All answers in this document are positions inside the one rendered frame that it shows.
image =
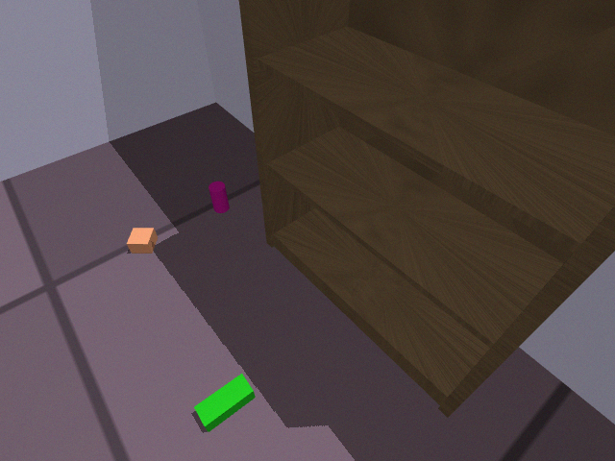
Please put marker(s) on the bookshelf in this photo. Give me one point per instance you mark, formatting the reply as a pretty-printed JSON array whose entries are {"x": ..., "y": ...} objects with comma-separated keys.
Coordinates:
[{"x": 443, "y": 171}]

